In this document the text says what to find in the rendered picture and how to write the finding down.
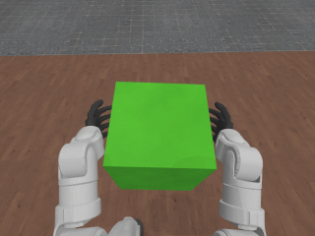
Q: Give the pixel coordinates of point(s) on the carton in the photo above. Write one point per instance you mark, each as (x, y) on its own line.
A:
(159, 137)

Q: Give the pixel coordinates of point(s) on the robot right hand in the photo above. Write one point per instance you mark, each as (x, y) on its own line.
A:
(224, 121)

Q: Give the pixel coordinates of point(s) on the robot right forearm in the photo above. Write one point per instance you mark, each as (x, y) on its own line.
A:
(242, 171)

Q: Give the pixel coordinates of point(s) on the robot left thigh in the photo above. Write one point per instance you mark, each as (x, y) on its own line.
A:
(125, 228)

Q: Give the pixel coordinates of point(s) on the robot left forearm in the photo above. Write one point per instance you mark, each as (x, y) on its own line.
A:
(77, 180)

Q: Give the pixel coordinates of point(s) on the left robot upper arm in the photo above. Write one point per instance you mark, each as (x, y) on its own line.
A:
(86, 231)

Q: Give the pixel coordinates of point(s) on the robot left hand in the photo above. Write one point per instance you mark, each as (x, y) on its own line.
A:
(94, 119)

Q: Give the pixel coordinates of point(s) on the left robot shin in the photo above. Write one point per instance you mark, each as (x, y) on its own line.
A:
(129, 218)

